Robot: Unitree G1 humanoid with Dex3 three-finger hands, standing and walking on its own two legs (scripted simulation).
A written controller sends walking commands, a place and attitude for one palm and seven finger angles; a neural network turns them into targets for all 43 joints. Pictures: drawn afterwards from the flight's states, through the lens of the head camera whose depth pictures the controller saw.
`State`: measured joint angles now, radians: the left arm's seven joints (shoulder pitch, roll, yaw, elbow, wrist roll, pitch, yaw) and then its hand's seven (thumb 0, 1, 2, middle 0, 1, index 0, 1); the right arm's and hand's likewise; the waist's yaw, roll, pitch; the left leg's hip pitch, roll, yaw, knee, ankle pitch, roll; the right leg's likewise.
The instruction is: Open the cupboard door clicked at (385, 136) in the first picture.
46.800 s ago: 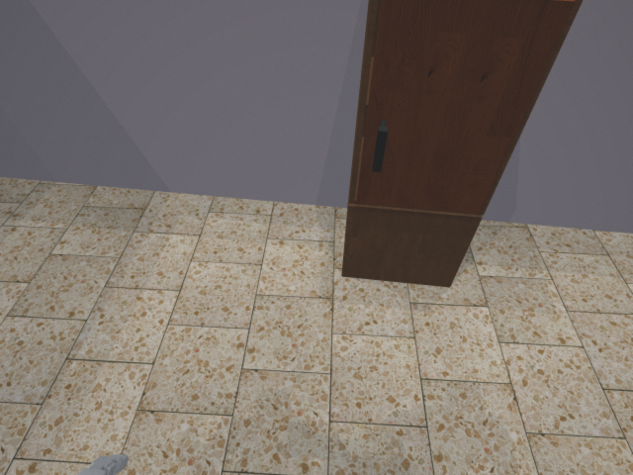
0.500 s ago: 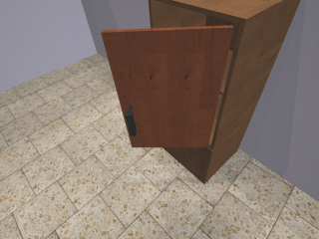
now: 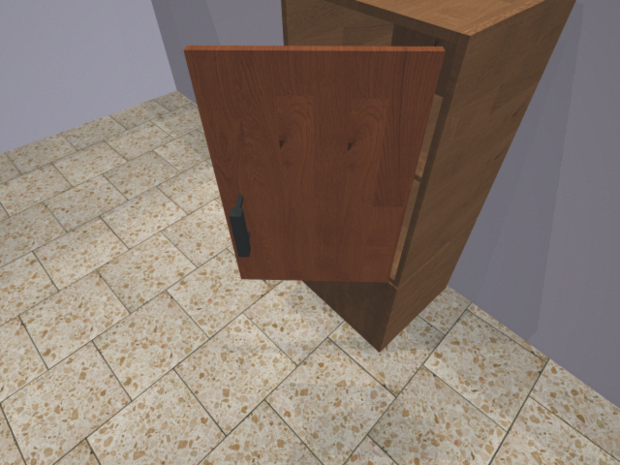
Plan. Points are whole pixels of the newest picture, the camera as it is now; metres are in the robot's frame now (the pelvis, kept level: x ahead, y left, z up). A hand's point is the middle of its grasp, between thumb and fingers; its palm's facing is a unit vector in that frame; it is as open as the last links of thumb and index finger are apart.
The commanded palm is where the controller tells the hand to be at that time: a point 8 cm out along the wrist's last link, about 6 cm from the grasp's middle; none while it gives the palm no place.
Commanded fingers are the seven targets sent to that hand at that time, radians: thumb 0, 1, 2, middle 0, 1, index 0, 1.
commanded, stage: look again from close up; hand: left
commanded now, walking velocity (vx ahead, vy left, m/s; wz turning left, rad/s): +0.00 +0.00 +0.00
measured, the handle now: (242, 226) +0.59 +0.18 -0.11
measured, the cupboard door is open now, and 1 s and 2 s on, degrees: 46 46 46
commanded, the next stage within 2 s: raise the hand with hooked fingers in 0.44 s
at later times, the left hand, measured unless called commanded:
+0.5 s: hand out of the picture +0.04 +0.15 -0.17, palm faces +0.04 -0.98 -0.19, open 7.4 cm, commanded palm none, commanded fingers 0.00 0.90 0.90 -0.20 -0.30 -0.20 -0.30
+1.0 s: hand (203, 422) +0.20 +0.16 -0.09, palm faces +0.09 -1.00 -0.02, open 8.8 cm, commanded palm +0.19 +0.23 -0.07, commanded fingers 0.00 0.34 0.66 -0.24 -0.66 -0.24 -0.66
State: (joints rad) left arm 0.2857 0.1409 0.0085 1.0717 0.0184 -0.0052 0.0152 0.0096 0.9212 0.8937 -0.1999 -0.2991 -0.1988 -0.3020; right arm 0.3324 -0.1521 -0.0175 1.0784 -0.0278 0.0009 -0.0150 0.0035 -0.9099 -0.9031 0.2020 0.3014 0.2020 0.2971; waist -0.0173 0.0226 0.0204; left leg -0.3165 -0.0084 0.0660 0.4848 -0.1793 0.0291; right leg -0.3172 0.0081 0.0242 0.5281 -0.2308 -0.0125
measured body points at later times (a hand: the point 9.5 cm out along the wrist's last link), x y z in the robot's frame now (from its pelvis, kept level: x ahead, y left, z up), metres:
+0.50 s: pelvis +0.05 -0.01 +0.00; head +0.07 -0.02 +0.45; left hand +0.04 +0.20 -0.15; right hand +0.04 -0.23 -0.16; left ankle +0.07 +0.10 -0.73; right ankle +0.06 -0.12 -0.73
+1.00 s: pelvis +0.08 -0.03 -0.09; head +0.14 +0.00 +0.36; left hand +0.19 +0.22 -0.08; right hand +0.37 -0.26 -0.10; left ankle +0.08 +0.10 -0.73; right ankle +0.06 -0.12 -0.73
